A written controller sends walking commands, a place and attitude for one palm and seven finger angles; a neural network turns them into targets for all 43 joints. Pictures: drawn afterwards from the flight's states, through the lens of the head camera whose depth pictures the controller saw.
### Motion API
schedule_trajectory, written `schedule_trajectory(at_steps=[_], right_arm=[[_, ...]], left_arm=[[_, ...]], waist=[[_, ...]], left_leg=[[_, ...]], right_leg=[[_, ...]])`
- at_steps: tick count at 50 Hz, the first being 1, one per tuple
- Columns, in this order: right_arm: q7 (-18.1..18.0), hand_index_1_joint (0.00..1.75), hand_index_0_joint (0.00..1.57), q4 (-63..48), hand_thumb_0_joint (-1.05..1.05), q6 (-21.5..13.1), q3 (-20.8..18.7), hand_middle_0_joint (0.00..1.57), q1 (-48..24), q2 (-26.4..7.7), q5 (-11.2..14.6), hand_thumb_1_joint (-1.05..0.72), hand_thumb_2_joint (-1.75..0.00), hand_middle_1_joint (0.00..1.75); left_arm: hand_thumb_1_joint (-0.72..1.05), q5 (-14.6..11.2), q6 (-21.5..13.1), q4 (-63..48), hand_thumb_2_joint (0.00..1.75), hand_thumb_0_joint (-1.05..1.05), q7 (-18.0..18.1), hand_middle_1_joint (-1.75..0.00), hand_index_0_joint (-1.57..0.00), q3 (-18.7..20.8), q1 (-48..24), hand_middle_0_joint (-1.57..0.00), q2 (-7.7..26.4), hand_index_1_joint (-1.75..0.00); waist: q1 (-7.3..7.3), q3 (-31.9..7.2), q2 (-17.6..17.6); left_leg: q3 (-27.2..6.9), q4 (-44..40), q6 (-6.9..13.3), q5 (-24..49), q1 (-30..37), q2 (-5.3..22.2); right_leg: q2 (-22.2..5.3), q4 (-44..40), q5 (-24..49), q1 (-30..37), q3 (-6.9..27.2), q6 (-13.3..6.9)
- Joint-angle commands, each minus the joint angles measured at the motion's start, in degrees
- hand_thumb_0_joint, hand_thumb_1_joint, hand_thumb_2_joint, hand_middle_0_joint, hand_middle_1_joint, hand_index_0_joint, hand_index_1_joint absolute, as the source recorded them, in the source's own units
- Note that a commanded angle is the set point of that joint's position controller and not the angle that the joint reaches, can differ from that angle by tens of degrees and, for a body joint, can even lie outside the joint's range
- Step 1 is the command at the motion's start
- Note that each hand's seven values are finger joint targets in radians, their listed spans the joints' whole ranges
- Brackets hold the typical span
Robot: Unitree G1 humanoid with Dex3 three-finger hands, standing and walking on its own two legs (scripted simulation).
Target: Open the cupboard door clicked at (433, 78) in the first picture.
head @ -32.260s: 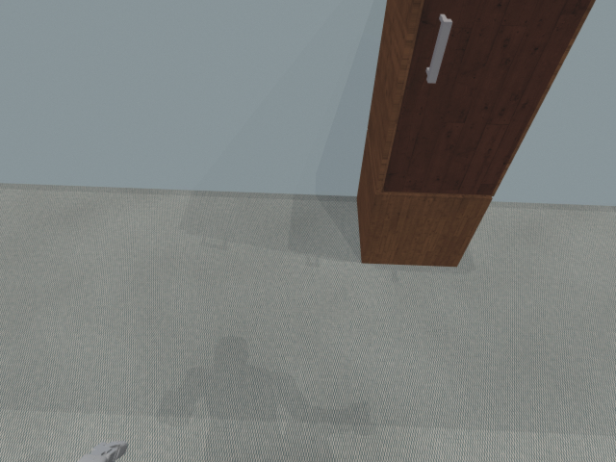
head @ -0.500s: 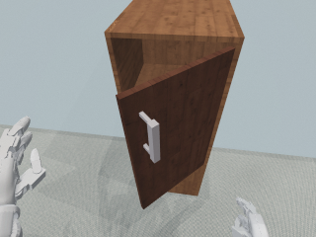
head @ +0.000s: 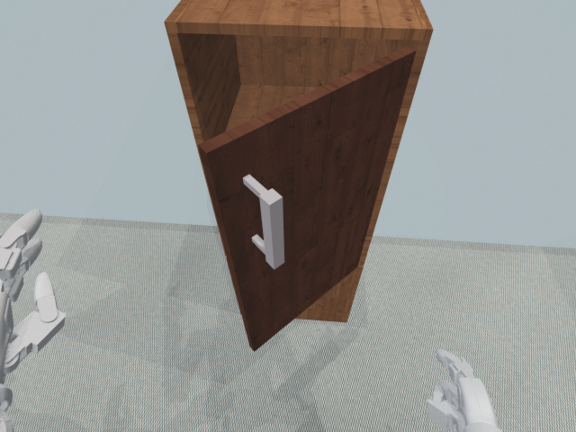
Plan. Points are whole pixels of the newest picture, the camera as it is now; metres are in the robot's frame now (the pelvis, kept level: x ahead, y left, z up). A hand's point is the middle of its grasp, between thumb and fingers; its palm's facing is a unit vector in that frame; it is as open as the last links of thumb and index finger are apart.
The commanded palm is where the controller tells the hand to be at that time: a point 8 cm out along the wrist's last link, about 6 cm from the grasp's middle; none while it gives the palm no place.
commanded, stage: step back with the hand held close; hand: left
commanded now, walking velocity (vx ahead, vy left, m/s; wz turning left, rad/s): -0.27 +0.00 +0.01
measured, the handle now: (264, 223) +0.35 +0.07 +0.12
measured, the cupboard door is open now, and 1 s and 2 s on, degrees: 45 45 45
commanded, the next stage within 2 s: stop stepping back and stand still in 0.64 s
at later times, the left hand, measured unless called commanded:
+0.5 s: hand out of the picture +0.08 +0.29 +0.15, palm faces +0.48 -0.76 -0.43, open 7.4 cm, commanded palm +0.03 +0.33 +0.17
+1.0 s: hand out of the picture -0.01 +0.25 +0.17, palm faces +0.36 -0.79 -0.50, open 7.4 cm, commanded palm -0.06 +0.30 +0.17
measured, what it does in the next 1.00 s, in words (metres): walks backwards: left foot, then right foot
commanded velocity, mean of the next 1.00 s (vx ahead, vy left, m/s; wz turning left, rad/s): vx -0.15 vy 0.02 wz -0.01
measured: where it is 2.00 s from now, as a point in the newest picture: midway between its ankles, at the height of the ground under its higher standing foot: outside the picture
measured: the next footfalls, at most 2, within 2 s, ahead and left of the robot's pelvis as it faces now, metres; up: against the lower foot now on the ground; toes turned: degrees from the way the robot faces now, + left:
left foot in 0.56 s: -0.03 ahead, +0.14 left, +0.00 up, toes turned +3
right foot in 0.90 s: -0.25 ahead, -0.10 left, +0.00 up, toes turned +3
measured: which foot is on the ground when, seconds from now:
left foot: down 0.00-0.42, up 0.44-0.54, down 0.56-0.90, up 0.92-1.00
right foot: down 0.00-0.56, up 0.58-0.88, down 0.90-1.00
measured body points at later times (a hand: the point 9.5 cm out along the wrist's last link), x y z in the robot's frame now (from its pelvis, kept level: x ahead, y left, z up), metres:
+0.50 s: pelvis -0.10 +0.02 -0.02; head -0.09 +0.04 +0.43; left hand +0.05 +0.33 +0.17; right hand +0.07 -0.20 -0.11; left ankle -0.04 +0.12 -0.72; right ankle +0.00 -0.12 -0.74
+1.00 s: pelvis -0.21 +0.00 -0.01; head -0.20 +0.00 +0.44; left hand -0.04 +0.29 +0.19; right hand -0.05 -0.23 -0.10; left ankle -0.14 +0.12 -0.71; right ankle -0.28 -0.09 -0.74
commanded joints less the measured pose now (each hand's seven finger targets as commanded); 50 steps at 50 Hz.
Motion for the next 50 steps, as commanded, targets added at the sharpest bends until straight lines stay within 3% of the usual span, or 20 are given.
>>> schedule_trajectory(at_steps=[1,7,15,18,21,23,25,26,28,29,33,37,40,42,44,45,46,47,48,50], right_arm=[[-0.9,0.3,0.2,-10.6,0.0,-2.4,-2.6,0.2,-4.4,-5.6,0.2,-0.9,-0.9,0.3],[-1.4,0.3,0.2,-10.9,0.0,-3.2,-2.9,0.2,-4.1,-5.9,0.0,-0.9,-0.9,0.3],[-1.0,0.3,0.2,-11.1,0.0,-6.2,-3.0,0.2,-2.3,-7.1,0.0,-0.9,-0.9,0.3],[-0.8,0.3,0.2,-10.8,0.0,-6.9,-3.2,0.2,-1.1,-6.2,0.1,-0.9,-0.9,0.3],[-0.4,0.3,0.2,-6.9,0.0,-6.8,-3.2,0.2,0.1,-4.8,-0.5,-0.9,-0.9,0.3],[-0.2,0.3,0.2,-6.1,0.0,-6.8,-2.3,0.2,-0.7,-4.1,-1.1,-0.9,-0.9,0.3],[-0.8,0.3,0.2,-7.1,0.0,-6.9,-1.6,0.2,-1.0,-4.3,-1.0,-0.9,-0.9,0.3],[-1.4,0.3,0.2,-7.0,0.0,-7.4,-1.6,0.2,-1.6,-5.1,-0.7,-0.9,-0.9,0.3],[-2.1,0.3,0.2,-8.1,0.0,-9.1,-1.9,0.2,-2.1,-7.3,-1.5,-0.9,-0.9,0.3],[-1.6,0.3,0.2,-6.7,0.0,-10.4,-2.2,0.2,0.1,-4.8,-2.2,-0.9,-0.9,0.3],[0.7,0.3,0.2,-5.1,0.0,-11.1,-4.2,0.2,0.2,-5.2,-1.5,-0.9,-0.9,0.3],[1.8,0.3,0.2,-4.7,0.0,-11.3,-3.7,0.2,-1.3,-5.2,-1.0,-0.9,-0.9,0.3],[1.3,0.3,0.2,-5.4,0.0,-10.9,-2.7,0.2,-0.9,-4.9,-0.9,-0.9,-0.9,0.3],[0.8,0.3,0.2,-6.0,0.0,-10.2,-2.5,0.2,-0.9,-4.8,-1.0,-0.9,-0.9,0.3],[0.9,0.3,0.2,-6.1,0.0,-8.9,-2.1,0.2,-0.8,-3.3,-0.7,-0.9,-0.9,0.3],[0.9,0.3,0.2,-6.0,0.0,-8.1,-2.0,0.2,-1.0,-3.1,-0.8,-0.9,-0.9,0.3],[0.6,0.3,0.2,-5.6,0.0,-8.0,-1.6,0.2,-1.8,-3.7,-0.9,-0.9,-0.9,0.3],[0.6,0.3,0.2,-5.4,0.0,-8.9,-1.1,0.2,-2.2,-3.9,-0.9,-0.9,-0.9,0.3],[0.4,0.3,0.2,-4.1,0.0,-9.0,-2.0,0.2,0.2,-3.9,0.1,-0.9,-0.9,0.3],[0.0,0.3,0.2,-4.9,0.0,-9.0,-1.5,0.2,-1.9,-4.1,0.0,-0.9,-0.9,0.3]], left_arm=[[0.9,-0.1,-4.6,-17.6,0.9,0.0,2.1,-0.3,-0.2,10.0,0.0,-0.2,13.3,-0.3],[0.9,0.0,-5.9,-18.1,0.9,0.0,3.2,-0.3,-0.2,12.3,1.9,-0.2,13.9,-0.3],[0.9,1.8,-8.2,-15.8,0.9,0.0,3.6,-0.3,-0.2,11.7,-0.3,-0.2,10.7,-0.3],[0.9,1.7,-8.7,-16.1,0.9,0.0,3.7,-0.3,-0.2,11.5,-0.9,-0.2,11.3,-0.3],[0.9,1.5,-8.9,-17.0,0.9,0.0,4.7,-0.3,-0.2,10.0,-3.4,-0.2,12.0,-0.3],[0.9,1.8,-8.5,-17.2,0.9,0.0,5.0,-0.3,-0.2,9.6,-5.5,-0.2,11.7,-0.3],[0.9,1.6,-8.3,-17.8,0.9,0.0,5.0,-0.3,-0.2,10.3,-8.4,-0.2,12.5,-0.3],[0.9,1.4,-8.8,-18.4,0.9,0.0,5.0,-0.3,-0.2,10.7,-9.1,-0.2,12.8,-0.3],[0.9,2.0,-10.9,-22.7,0.9,0.0,5.6,-0.3,-0.2,12.1,-10.1,-0.2,12.9,-0.3],[0.9,2.2,-11.6,-21.1,0.9,0.0,5.9,-0.3,-0.2,13.0,-9.4,-0.2,13.5,-0.3],[0.9,0.7,-10.6,-21.4,0.9,0.0,4.6,-0.3,-0.2,12.0,-2.3,-0.2,11.1,-0.3],[0.9,0.0,-8.8,-21.3,0.9,0.0,4.2,-0.3,-0.2,9.3,0.2,-0.2,9.3,-0.3],[0.9,-0.3,-7.6,-19.4,0.9,0.0,4.7,-0.3,-0.2,10.1,0.7,-0.2,10.8,-0.3],[0.9,-0.3,-7.3,-18.5,0.9,0.0,5.0,-0.3,-0.2,13.0,2.5,-0.2,13.7,-0.3],[0.9,-0.4,-7.7,-18.1,0.9,0.0,4.2,-0.3,-0.2,12.8,3.2,-0.2,14.1,-0.3],[0.9,-0.7,-8.1,-17.9,0.9,0.0,3.9,-0.3,-0.2,14.0,3.3,-0.2,16.1,-0.3],[0.9,-1.5,-8.3,-18.8,0.9,0.0,4.0,-0.3,-0.2,14.9,1.5,-0.2,17.4,-0.3],[0.9,-1.2,-8.9,-19.5,0.9,0.0,4.3,-0.3,-0.2,15.5,-1.3,-0.2,18.1,-0.3],[0.9,-1.2,-8.0,-14.1,0.9,0.0,3.9,-0.3,-0.2,13.8,1.2,-0.2,14.7,-0.3],[0.9,-0.5,-7.6,-11.8,0.9,0.0,3.8,-0.3,-0.2,12.3,0.4,-0.2,13.0,-0.3]], waist=[[-0.02,-13.4,-1.0],[0.15,-11.2,3.8],[-0.53,-4.7,8.1],[-1.07,-4.7,0.0],[-1.68,-5.2,-14.8],[-1.78,-6.8,-14.6],[-2.42,-5.2,-11.2],[-2.61,-3.6,-3.7],[-1.44,-2.8,22.2],[-2.02,-4.1,15.9],[-1.57,-11.7,6.3],[-2.14,-9.9,12.6],[-2.19,-8.6,11.2],[-1.48,-9.7,11.8],[-1.74,-10.1,2.4],[-1.8,-9.3,-8.5],[-0.98,-8.2,-12.4],[-0.85,-10.2,-8.9],[-1.56,-11.2,-13.1],[-2.0,-8.6,-12.4]], left_leg=[[-2.7,0.1,1.4,21.1,5.8,2.7],[-5.8,-3.6,2.2,11.1,-2.4,4.5],[-11.2,-13.1,5.4,-25.3,-27.5,9.2],[-7.6,-4.3,3.3,-23.4,-20.9,4.2],[-3.0,28.9,-0.8,-12.9,0.6,-3.2],[-4.9,31.7,0.0,-14.1,0.6,-1.1],[-3.7,13.8,0.0,-11.2,0.4,-0.8],[-4.0,1.9,0.3,-9.8,-0.5,-0.9],[-27.2,-16.1,7.5,-12.0,-14.6,16.9],[-27.8,-15.0,10.9,-1.1,-13.4,19.1],[-15.9,-4.5,9.8,25.4,-1.1,14.8],[-13.6,-10.2,7.5,11.2,-1.5,13.2],[-13.4,-17.4,5.5,-15.3,-5.6,10.6],[-9.4,-16.4,2.8,-19.7,-7.0,6.4],[-1.9,-2.7,-0.4,-12.9,-4.0,0.3],[-1.6,12.7,-1.3,-7.2,-1.7,-1.9],[-2.8,22.4,-1.2,-6.4,-6.6,-2.6],[-3.6,26.4,-1.3,-7.7,-11.7,-2.8],[-4.7,27.1,-1.0,-6.2,-14.4,-2.2],[-2.4,18.3,-0.3,-4.5,-14.3,-0.7]], right_leg=[[-4.5,0.8,21.8,0.6,3.7,0.4],[-2.9,3.7,10.2,0.4,3.8,0.4],[0.4,15.3,-4.1,8.4,2.2,0.6],[-2.8,5.6,-12.0,-1.2,7.4,-1.5],[-17.7,-12.9,-27.5,-29.3,23.2,-9.1],[-18.1,-9.5,-17.1,-27.8,18.7,-8.9],[-12.3,-2.9,-11.3,-22.9,10.8,-4.5],[-8.8,3.3,-10.5,-21.2,9.1,-2.5],[1.8,31.6,-16.3,-14.9,2.3,1.5],[2.2,41.9,-17.6,-16.4,6.4,0.7],[1.9,40.4,-15.9,-16.7,5.6,1.7],[2.6,30.2,-15.7,-12.7,2.0,1.9],[3.6,16.8,-18.2,-4.1,-1.4,0.6],[4.5,2.9,-14.4,3.8,-4.5,-0.8],[-2.6,-9.4,-9.5,2.0,2.1,-4.0],[-12.2,-14.7,-10.8,-7.0,15.6,-7.3],[-18.2,-14.4,-1.4,-8.6,19.5,-9.5],[-19.9,-11.6,7.5,-5.2,19.3,-10.2],[-16.2,-6.8,13.7,0.1,15.0,-8.3],[-14.0,-2.1,26.9,3.9,10.5,-6.9]])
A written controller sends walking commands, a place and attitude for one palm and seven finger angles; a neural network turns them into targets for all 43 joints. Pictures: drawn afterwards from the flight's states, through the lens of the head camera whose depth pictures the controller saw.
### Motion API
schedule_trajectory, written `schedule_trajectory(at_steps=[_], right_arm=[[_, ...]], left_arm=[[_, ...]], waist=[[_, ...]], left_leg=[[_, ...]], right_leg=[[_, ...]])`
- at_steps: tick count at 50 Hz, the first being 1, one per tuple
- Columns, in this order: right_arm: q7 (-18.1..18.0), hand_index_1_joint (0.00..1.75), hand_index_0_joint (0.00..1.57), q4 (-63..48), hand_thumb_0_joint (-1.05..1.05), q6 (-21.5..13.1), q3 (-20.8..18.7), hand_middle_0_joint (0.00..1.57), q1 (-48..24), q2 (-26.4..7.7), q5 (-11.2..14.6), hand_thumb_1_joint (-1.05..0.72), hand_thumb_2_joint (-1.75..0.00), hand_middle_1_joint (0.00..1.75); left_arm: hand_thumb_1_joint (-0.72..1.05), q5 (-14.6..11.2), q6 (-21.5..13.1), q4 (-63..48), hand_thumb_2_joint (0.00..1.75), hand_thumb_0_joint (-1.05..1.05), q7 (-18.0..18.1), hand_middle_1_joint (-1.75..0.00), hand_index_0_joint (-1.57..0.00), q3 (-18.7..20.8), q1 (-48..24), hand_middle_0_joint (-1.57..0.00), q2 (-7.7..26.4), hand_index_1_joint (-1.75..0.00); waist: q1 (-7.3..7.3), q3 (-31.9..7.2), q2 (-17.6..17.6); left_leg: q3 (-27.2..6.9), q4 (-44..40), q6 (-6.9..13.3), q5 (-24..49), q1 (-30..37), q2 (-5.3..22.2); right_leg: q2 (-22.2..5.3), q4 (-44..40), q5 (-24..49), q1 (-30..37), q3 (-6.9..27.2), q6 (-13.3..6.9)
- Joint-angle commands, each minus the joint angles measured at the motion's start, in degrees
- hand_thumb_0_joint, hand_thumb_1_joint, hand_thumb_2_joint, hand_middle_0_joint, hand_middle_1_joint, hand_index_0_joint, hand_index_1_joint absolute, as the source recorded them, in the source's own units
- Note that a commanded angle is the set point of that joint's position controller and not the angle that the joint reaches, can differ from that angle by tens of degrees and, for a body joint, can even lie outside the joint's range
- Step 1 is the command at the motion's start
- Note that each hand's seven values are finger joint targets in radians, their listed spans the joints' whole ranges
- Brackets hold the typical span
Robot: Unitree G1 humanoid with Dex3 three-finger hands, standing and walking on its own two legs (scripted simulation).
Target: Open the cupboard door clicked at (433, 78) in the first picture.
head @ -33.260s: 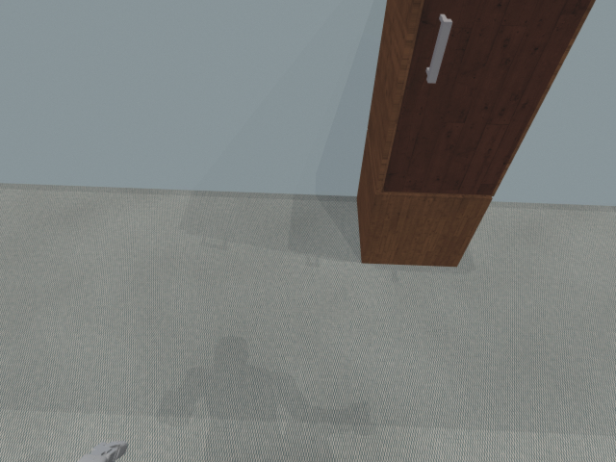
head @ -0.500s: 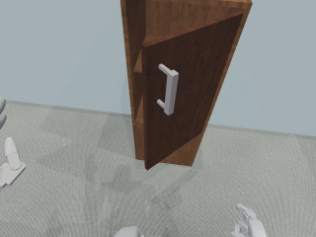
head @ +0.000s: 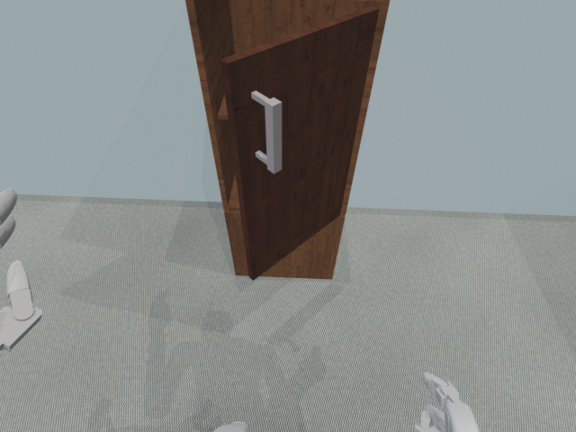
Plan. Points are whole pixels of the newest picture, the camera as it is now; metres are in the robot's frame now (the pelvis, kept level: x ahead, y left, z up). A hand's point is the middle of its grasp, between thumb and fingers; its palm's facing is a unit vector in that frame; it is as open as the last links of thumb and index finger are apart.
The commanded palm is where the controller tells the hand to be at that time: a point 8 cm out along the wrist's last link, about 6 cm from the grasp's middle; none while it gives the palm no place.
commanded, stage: stop stepping back and stand still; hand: left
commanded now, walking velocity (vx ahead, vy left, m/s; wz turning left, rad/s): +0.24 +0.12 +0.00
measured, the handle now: (266, 133) +0.56 +0.08 +0.12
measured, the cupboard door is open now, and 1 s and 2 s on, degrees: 45 45 45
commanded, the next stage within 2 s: let the arm hang, fingers relaxed in 0.80 s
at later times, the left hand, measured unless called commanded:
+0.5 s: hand out of the picture +0.13 +0.29 +0.16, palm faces +0.45 -0.78 -0.44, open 7.4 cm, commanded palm +0.08 +0.32 +0.18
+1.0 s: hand (29, 408) +0.14 +0.31 +0.03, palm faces +0.25 -0.84 -0.48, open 7.4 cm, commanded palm none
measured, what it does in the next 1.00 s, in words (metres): steps on the spot: left foot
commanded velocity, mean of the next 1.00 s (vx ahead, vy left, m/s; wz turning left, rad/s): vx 0.02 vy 0.01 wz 0.00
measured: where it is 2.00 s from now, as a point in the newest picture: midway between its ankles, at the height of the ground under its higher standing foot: outside the picture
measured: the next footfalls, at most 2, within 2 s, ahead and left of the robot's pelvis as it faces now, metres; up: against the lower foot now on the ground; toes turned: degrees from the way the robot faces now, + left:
left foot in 0.12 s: +0.05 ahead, +0.12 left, +0.00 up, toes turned +3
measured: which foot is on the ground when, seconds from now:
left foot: up 0.00-0.10, down 0.12-1.00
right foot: down 0.00-1.00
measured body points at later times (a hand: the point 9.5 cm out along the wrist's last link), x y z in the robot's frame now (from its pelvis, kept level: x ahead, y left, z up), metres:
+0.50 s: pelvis -0.06 +0.02 +0.00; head -0.07 +0.03 +0.45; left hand +0.10 +0.33 +0.19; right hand +0.11 -0.21 -0.07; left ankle +0.01 +0.12 -0.74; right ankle -0.07 -0.10 -0.74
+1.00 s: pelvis -0.07 +0.04 -0.01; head -0.07 +0.02 +0.44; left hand +0.12 +0.35 +0.06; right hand +0.10 -0.22 -0.11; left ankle +0.01 +0.12 -0.74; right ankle -0.08 -0.10 -0.73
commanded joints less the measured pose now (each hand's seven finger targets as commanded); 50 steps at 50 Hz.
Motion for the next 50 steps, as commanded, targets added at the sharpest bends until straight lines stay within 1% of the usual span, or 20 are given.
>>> schedule_trajectory(at_steps=[1,4,6,7,8,9,13,17,18,21,25,30,36,39,44,45,46,47,48,50], right_arm=[[-1.8,0.3,0.2,-9.2,0.0,-3.6,-2.3,0.2,-6.0,-6.6,0.4,-0.9,-0.9,0.3],[-2.5,0.3,0.2,-7.8,0.0,-4.5,-2.6,0.2,-4.5,-7.6,0.1,-0.9,-0.9,0.3],[-2.5,0.3,0.2,-8.6,0.0,-4.7,-3.6,0.2,-3.7,-9.3,0.1,-0.9,-0.9,0.3],[-2.5,0.3,0.2,-9.2,0.0,-4.6,-3.9,0.2,-3.8,-9.9,0.7,-0.9,-0.9,0.3],[-2.3,0.3,0.2,-9.6,0.0,-4.4,-3.8,0.2,-3.4,-9.8,0.7,-0.9,-0.9,0.3],[-2.2,0.3,0.2,-9.5,0.0,-4.0,-3.2,0.2,-3.5,-9.0,0.1,-0.9,-0.9,0.3],[-1.3,0.3,0.2,-10.4,0.0,-3.8,-3.3,0.2,-4.6,-8.5,0.1,-0.9,-0.9,0.3],[-1.3,0.3,0.2,-11.1,0.0,-4.0,-3.2,0.2,-4.9,-8.4,-0.4,-0.9,-0.9,0.3],[-1.4,0.3,0.2,-11.0,0.0,-3.9,-2.9,0.2,-4.9,-8.0,-0.5,-0.9,-0.9,0.3],[-1.7,0.3,0.2,-10.9,0.0,-4.2,-2.8,0.2,-4.5,-8.1,-0.5,-0.9,-0.9,0.3],[-2.2,0.3,0.2,-10.6,0.0,-5.4,-2.5,0.2,-4.2,-8.1,-0.5,-0.9,-0.9,0.3],[-2.6,0.3,0.2,-10.3,0.0,-6.6,-2.2,0.2,-4.8,-7.8,-0.6,-0.9,-0.9,0.3],[-2.2,0.3,0.2,-8.7,0.0,-6.1,-2.6,0.2,-4.8,-7.5,-1.1,-0.9,-0.9,0.3],[-2.4,0.3,0.2,-8.1,0.0,-5.8,-2.7,0.2,-4.9,-7.5,-0.9,-0.9,-0.9,0.3],[-2.8,0.3,0.2,-9.0,0.0,-6.0,-2.2,0.2,-5.8,-7.7,-0.6,-0.9,-0.9,0.3],[2.4,0.3,0.2,6.8,0.0,-5.5,-5.3,0.2,-6.7,-19.7,-0.3,-0.9,-0.9,0.3],[2.4,0.3,0.2,6.4,0.0,-1.1,-5.0,0.2,-3.8,-16.1,0.1,-0.9,-0.9,0.3],[2.0,0.3,0.2,4.7,0.0,-0.3,-5.0,0.2,-3.4,-15.7,0.1,-0.9,-0.9,0.3],[1.9,0.3,0.2,5.1,0.0,0.0,-4.7,0.2,-3.4,-15.3,-0.7,-0.9,-0.9,0.3],[2.0,0.3,0.2,5.2,0.0,1.0,-4.2,0.2,-4.4,-15.9,-1.5,-0.9,-0.9,0.3]], left_arm=[[0.9,0.5,-3.4,-4.8,0.9,0.0,1.7,-0.3,-0.2,7.9,-5.5,-0.2,8.9,-0.3],[0.9,1.2,-3.6,-2.0,0.9,0.0,1.8,-0.3,-0.2,5.5,-9.4,-0.2,7.8,-0.3],[0.9,1.3,-4.0,-3.2,0.9,0.0,1.9,-0.3,-0.2,4.6,-10.2,-0.2,7.7,-0.3],[0.9,1.4,-4.1,-3.5,0.9,0.0,1.7,-0.3,-0.2,4.0,-10.3,-0.2,7.8,-0.3],[0.9,1.6,-4.1,-3.1,0.9,0.0,1.8,-0.3,-0.2,5.3,-8.6,-0.2,8.7,-0.3],[0.9,1.8,-4.2,-4.6,0.9,0.0,1.7,-0.3,-0.2,5.6,-8.4,-0.2,9.4,-0.3],[0.9,1.6,-5.5,-8.1,0.9,0.0,1.3,-0.3,-0.2,6.7,-7.9,-0.2,9.9,-0.3],[0.9,1.2,-6.0,-8.4,0.9,0.0,1.4,-0.3,-0.2,7.7,-5.0,-0.2,9.8,-0.3],[0.9,1.2,-6.1,-7.2,0.9,0.0,1.4,-0.3,-0.2,7.5,-5.3,-0.2,9.2,-0.3],[0.9,1.4,-5.9,-5.1,0.9,0.0,1.4,-0.3,-0.2,6.4,-6.7,-0.2,7.8,-0.3],[0.9,1.9,-5.4,-4.9,0.9,0.0,1.4,-0.3,-0.2,4.8,-8.7,-0.2,6.7,-0.3],[0.9,2.6,-4.6,-6.3,0.9,0.0,1.7,-0.3,-0.2,4.2,-8.9,-0.2,6.9,-0.3],[0.9,2.4,-4.3,-5.0,0.9,0.0,1.5,-0.3,-0.2,4.6,-8.7,-0.2,7.2,-0.3],[0.9,2.3,-4.2,-4.2,0.9,0.0,1.5,-0.3,-0.2,4.2,-10.2,-0.2,6.9,-0.3],[0.9,2.2,-4.4,-4.3,0.9,0.0,1.4,-0.3,-0.2,4.4,-10.9,-0.2,7.0,-0.3],[0.9,6.3,6.1,41.5,0.9,0.0,-6.6,-0.3,-0.2,-17.0,-12.4,-0.2,-3.3,-0.3],[0.9,5.5,10.1,43.5,0.9,0.0,-7.6,-0.3,-0.2,-15.3,-11.3,-0.2,-2.8,-0.3],[0.9,5.6,11.3,42.5,0.9,0.0,-7.7,-0.3,-0.2,-16.0,-11.2,-0.2,-3.5,-0.3],[0.9,5.6,11.3,44.0,0.9,0.0,-7.8,-0.3,-0.2,-16.6,-11.5,-0.2,-4.0,-0.3],[0.9,5.9,10.8,49.9,0.9,0.0,-8.0,-0.3,-0.2,-16.8,-13.3,-0.2,-1.8,-0.3]], waist=[[-1.1,-3.3,-9.0],[-1.28,-1.9,-3.0],[-0.62,-4.1,1.9],[-0.37,-3.9,1.8],[-0.21,-4.0,0.8],[-1.03,-4.0,2.7],[-0.98,-2.3,-0.7],[-1.07,1.5,5.4],[-1.18,2.6,5.2],[-1.29,3.2,6.3],[-0.85,0.4,8.2],[-0.16,-2.2,6.4],[-0.76,-0.7,-0.7],[-1.16,0.0,0.6],[-0.79,1.9,7.2],[-3.76,5.1,10.1],[-1.76,0.8,9.3],[-1.69,0.1,9.4],[-1.31,-2.8,5.8],[-0.53,-5.2,-1.2]], left_leg=[[1.4,-4.5,1.1,-0.5,4.0,0.8],[2.8,-18.9,2.8,6.6,15.6,0.0],[-1.7,-19.6,4.8,17.8,21.7,4.3],[-4.0,-18.5,5.3,20.1,22.4,6.1],[-3.2,-15.9,5.4,25.0,22.0,6.0],[-2.6,-15.2,4.7,28.0,19.9,4.6],[-2.3,-16.0,2.8,15.9,16.2,3.1],[-4.2,-20.3,2.4,1.6,15.6,3.3],[-5.1,-21.9,2.4,-1.9,14.5,3.7],[-6.3,-25.7,2.3,-7.8,13.8,4.5],[-8.6,-32.2,2.4,-13.6,12.9,6.3],[-7.8,-33.8,2.4,-14.3,12.9,6.0],[-3.2,-20.5,1.1,-2.2,20.2,1.8],[-3.6,-17.7,1.0,-0.3,21.9,1.9],[-8.9,-29.7,1.5,-8.8,16.6,5.1],[-14.7,-21.6,4.4,7.6,6.3,7.5],[-12.1,-22.4,5.0,16.0,8.3,8.8],[-11.4,-22.2,5.6,19.8,9.4,9.2],[-14.5,-23.3,7.2,14.2,8.6,10.7],[-17.6,-24.3,8.3,12.9,10.6,10.3]], right_leg=[[-14.8,-4.5,36.2,1.7,8.3,-4.2],[-12.0,-2.2,29.2,-2.3,6.7,-0.7],[-6.9,1.4,23.8,-4.1,4.6,2.5],[-5.8,0.7,20.6,-5.5,4.2,3.6],[-5.2,-0.4,25.6,-4.8,5.0,3.7],[-5.5,0.3,29.4,-3.3,4.2,2.7],[-6.9,-5.1,18.0,-3.2,6.4,1.0],[-5.2,-8.9,2.1,-8.2,6.4,0.5],[-4.5,-9.4,-1.1,-8.7,6.1,0.6],[-2.3,-9.1,-3.9,-8.7,4.6,1.1],[-0.2,-5.4,-0.7,-3.7,1.5,2.2],[0.2,-5.0,1.4,-0.4,1.2,2.4],[-4.4,-14.8,-4.1,-10.9,7.5,0.1],[-5.2,-14.6,-3.8,-13.9,7.8,-0.2],[-0.8,-8.6,-2.3,-8.7,3.3,2.0],[-3.3,4.1,6.2,-12.3,0.7,0.7],[-2.9,7.0,3.5,-9.4,1.9,1.0],[-2.3,9.7,0.0,-9.4,2.0,1.3],[-2.1,12.7,-5.2,-9.4,2.7,1.1],[-1.7,12.4,-3.9,-7.6,3.5,0.5]])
